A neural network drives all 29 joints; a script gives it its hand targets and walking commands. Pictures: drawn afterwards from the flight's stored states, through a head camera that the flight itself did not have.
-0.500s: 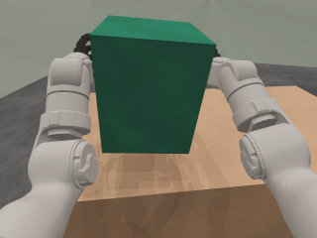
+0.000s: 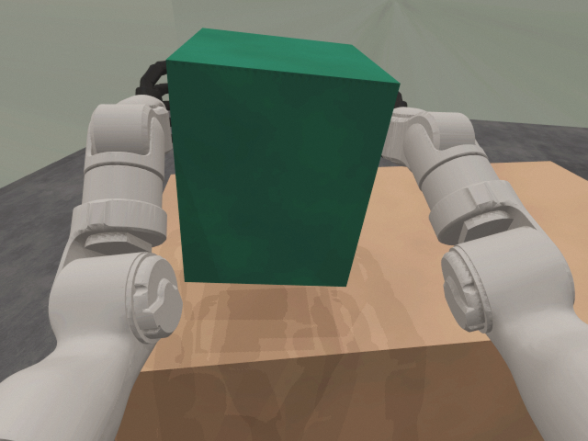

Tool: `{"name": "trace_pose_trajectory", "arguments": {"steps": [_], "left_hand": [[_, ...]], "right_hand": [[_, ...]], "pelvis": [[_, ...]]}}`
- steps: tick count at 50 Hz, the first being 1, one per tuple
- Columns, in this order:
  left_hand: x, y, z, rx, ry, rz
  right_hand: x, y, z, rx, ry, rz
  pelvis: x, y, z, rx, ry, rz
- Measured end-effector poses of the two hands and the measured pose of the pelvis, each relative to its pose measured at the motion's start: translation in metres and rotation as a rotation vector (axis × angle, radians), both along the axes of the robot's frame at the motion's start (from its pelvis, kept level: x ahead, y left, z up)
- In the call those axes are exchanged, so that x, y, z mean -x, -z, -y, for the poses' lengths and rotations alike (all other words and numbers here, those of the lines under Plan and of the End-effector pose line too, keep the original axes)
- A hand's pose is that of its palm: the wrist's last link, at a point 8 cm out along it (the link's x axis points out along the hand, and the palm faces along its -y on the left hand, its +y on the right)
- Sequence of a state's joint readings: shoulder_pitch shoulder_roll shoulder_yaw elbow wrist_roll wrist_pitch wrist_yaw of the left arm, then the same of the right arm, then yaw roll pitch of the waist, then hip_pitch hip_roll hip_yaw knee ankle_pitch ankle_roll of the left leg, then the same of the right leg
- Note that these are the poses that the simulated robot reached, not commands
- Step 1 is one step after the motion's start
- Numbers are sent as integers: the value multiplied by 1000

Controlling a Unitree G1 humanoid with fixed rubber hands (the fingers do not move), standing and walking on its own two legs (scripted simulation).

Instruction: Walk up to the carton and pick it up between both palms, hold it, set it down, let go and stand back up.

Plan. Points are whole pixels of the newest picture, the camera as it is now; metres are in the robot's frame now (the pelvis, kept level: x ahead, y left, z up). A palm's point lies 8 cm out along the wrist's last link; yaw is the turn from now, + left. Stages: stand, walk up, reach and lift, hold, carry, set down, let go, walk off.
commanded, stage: hold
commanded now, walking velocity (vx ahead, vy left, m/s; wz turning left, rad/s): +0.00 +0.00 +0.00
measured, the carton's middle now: (273, 155) +0.37 +0.01 +0.30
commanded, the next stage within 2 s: none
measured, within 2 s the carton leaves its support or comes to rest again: neither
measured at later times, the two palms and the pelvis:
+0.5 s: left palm (157, 120) +0.38 +0.15 +0.35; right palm (393, 132) +0.37 -0.14 +0.33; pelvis +0.00 +0.00 +0.00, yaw +0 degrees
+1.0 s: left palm (157, 120) +0.38 +0.15 +0.35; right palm (393, 131) +0.37 -0.14 +0.33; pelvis +0.00 +0.00 +0.00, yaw +0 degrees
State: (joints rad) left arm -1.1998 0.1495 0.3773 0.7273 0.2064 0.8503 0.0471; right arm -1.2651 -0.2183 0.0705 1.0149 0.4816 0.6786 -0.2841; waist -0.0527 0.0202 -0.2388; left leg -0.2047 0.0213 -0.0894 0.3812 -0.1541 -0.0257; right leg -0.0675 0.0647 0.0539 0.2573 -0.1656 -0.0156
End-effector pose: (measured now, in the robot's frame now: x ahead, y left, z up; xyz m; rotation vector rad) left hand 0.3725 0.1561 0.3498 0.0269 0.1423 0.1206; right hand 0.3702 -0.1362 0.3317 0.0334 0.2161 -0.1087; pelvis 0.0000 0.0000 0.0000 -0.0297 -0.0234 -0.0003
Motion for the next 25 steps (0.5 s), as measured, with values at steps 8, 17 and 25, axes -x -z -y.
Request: {"name": "trace_pose_trajectory", "arguments": {"steps": [8, 17, 25], "left_hand": [[-1, -2, 1, -6, 7, -1], [-5, 3, 3, -12, 14, -4], [-6, 4, 4, -18, 9, -4]], "right_hand": [[0, -5, 1, -15, 11, -1], [-2, 0, 3, -3, 13, -6], [-4, 4, 4, -7, 9, -6]], "pelvis": [[0, 0, -1, 0, -1, -2], [0, 0, -3, 0, 5, -4], [-1, 0, -2, 0, 5, -11]]}}
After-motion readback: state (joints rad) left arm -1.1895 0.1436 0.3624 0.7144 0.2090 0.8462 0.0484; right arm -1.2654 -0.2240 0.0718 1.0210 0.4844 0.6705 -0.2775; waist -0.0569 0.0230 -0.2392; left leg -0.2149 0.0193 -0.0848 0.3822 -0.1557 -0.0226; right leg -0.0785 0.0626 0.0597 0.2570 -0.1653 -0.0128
